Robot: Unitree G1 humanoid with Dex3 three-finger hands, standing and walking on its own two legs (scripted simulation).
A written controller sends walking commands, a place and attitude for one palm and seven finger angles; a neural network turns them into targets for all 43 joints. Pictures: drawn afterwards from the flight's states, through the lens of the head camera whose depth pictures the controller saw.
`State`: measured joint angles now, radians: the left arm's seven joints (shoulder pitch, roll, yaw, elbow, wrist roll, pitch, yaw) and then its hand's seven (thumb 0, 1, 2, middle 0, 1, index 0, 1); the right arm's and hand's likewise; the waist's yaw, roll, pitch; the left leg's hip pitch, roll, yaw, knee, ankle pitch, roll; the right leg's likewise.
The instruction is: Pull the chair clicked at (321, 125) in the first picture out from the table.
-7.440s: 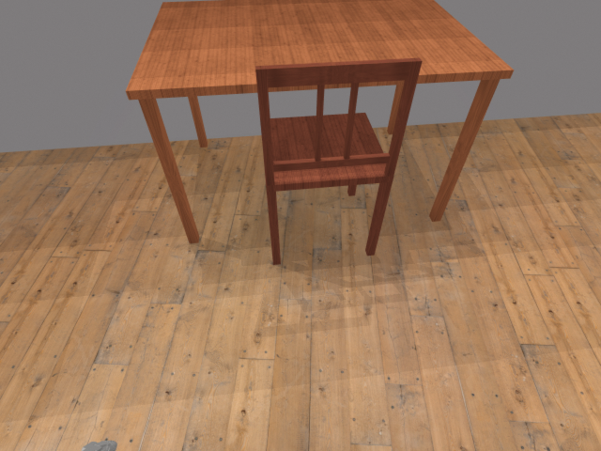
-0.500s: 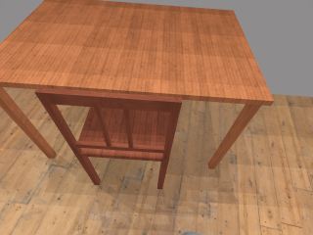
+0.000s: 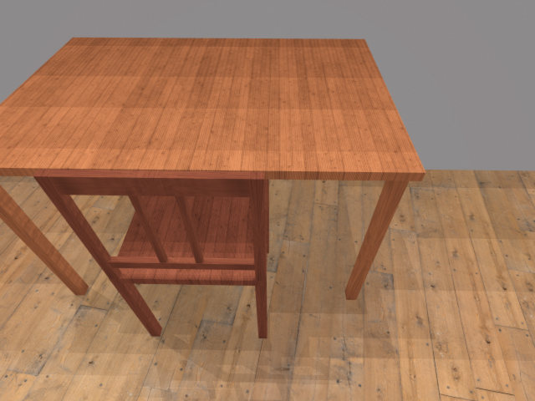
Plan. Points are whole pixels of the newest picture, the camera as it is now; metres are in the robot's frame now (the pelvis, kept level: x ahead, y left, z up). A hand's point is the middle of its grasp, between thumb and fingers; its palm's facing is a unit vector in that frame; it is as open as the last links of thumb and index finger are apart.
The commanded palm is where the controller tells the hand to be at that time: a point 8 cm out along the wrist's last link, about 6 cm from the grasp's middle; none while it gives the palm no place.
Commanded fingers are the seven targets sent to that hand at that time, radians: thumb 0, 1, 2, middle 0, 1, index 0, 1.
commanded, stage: come to a stop and stand still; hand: left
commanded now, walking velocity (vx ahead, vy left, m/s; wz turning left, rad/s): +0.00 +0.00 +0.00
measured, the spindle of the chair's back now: (150, 230) +0.49 +0.30 -0.12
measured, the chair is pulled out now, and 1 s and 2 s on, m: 0.00 0.00 0.00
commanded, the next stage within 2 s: look again from close up in 0.14 s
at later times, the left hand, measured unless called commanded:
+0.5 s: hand out of the picture -0.03 +0.19 -0.18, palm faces +0.04 -0.99 -0.15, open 7.4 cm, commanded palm none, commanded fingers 0.00 0.90 0.90 -0.20 -0.30 -0.20 -0.30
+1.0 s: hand out of the picture -0.02 +0.23 -0.18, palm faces +0.03 -0.99 -0.16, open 7.4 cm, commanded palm none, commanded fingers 0.00 0.90 0.90 -0.20 -0.30 -0.20 -0.30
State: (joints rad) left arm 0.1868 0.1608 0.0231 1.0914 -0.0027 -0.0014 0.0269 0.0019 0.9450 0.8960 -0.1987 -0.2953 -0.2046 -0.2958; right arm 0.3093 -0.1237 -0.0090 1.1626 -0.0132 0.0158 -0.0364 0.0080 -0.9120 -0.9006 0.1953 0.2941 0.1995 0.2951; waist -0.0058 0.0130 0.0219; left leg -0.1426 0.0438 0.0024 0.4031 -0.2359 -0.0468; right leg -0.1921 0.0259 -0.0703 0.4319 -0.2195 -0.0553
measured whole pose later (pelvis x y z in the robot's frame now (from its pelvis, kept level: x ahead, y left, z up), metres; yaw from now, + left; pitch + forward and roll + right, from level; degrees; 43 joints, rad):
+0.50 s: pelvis -0.01 +0.03 -0.01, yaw +0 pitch -1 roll -1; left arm 0.34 0.12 -0.01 1.11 0.01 -0.01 0.03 0.01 0.91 0.90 -0.20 -0.30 -0.20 -0.30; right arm 0.31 -0.14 -0.01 1.06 -0.02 0.00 -0.03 0.01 -0.92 -0.90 0.20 0.29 0.20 0.30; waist 0.00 0.00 0.00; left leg -0.22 0.01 0.03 0.53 -0.29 0.01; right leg -0.24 -0.01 -0.06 0.50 -0.23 -0.01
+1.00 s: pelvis -0.01 +0.07 +0.00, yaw +0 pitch -2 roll +0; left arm 0.33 0.15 -0.01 1.10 0.01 -0.01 0.03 0.01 0.91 0.90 -0.19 -0.29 -0.20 -0.30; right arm 0.30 -0.13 0.02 1.11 -0.01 -0.02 -0.03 0.01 -0.92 -0.90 0.20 0.29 0.20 0.30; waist 0.00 -0.02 0.02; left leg -0.17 -0.06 0.06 0.45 -0.25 0.07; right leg -0.22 -0.07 -0.02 0.45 -0.21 0.05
